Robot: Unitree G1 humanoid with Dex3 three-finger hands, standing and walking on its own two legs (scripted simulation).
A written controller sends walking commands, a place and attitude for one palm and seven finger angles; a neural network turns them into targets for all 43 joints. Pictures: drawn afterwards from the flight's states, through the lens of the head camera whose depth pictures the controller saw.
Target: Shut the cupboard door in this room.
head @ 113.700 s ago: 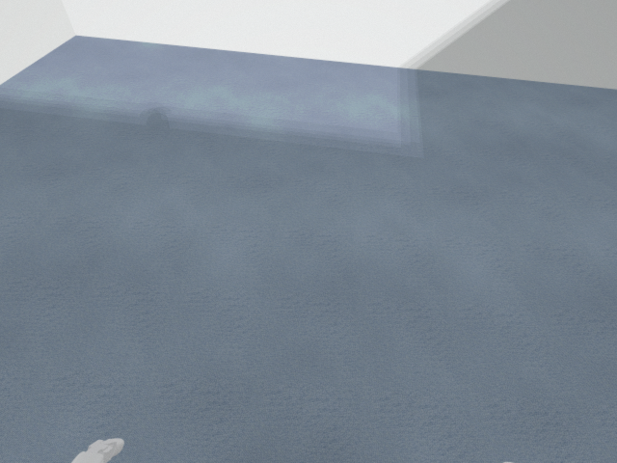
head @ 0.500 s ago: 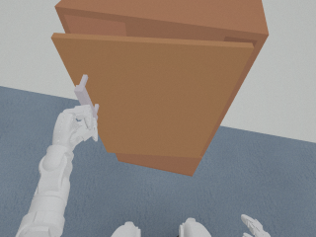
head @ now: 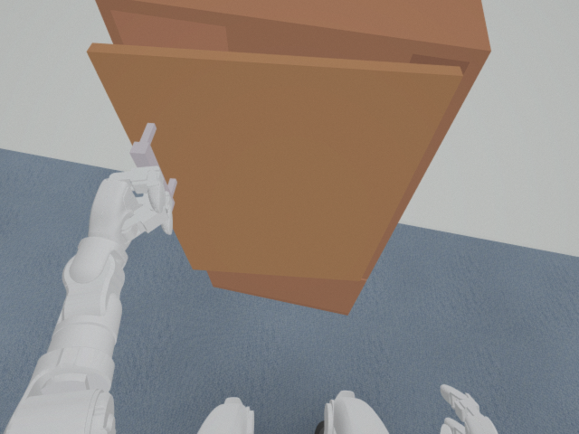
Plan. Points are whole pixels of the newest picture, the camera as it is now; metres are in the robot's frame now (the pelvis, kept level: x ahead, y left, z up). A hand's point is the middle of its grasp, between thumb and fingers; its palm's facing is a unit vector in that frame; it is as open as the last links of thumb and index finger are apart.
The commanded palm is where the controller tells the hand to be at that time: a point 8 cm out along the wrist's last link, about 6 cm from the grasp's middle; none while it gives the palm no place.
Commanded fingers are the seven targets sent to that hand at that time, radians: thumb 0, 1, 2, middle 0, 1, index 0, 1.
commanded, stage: push the door shut along its arc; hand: left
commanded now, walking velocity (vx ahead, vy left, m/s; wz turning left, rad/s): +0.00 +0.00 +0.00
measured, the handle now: (158, 170) +0.47 +0.20 +0.06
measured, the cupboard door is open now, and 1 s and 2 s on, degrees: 8 0 0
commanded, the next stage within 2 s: pull the fist back off the door in 0.74 s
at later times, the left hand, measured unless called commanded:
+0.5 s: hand (175, 179) +0.45 +0.17 +0.06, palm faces -0.24 -0.97 -0.03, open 3.1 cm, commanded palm +0.46 +0.21 +0.06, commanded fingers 0.00 0.90 0.90 -1.30 -1.50 -1.30 -1.50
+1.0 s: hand (181, 173) +0.46 +0.17 +0.06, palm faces -0.02 -1.00 +0.03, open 3.4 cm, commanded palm +0.47 +0.19 +0.06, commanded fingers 0.00 0.90 0.90 -1.30 -1.50 -1.30 -1.50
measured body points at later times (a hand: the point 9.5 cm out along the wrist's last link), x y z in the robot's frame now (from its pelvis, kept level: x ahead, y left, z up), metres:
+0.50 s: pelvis -0.01 +0.01 -0.01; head +0.10 +0.03 +0.42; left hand +0.46 +0.23 +0.07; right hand +0.06 -0.26 -0.12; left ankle +0.01 +0.11 -0.67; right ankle +0.05 -0.11 -0.67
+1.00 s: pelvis -0.04 +0.02 -0.03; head +0.08 +0.05 +0.40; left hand +0.46 +0.22 +0.06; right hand +0.03 -0.25 -0.13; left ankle +0.01 +0.11 -0.67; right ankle +0.05 -0.11 -0.67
